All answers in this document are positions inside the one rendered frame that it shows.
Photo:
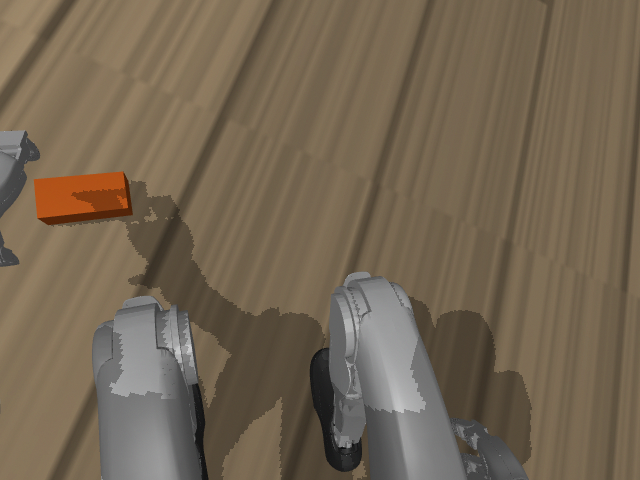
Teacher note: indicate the left robot hand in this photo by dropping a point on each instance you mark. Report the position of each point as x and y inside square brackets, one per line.
[15, 151]

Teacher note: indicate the right robot hand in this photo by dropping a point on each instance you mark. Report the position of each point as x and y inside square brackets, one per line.
[496, 461]

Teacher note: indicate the right robot foot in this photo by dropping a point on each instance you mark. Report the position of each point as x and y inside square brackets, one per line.
[339, 458]

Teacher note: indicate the small box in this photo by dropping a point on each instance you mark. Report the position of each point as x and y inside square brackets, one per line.
[82, 197]

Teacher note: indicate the left robot foot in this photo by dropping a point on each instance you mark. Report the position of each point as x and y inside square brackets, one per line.
[199, 434]

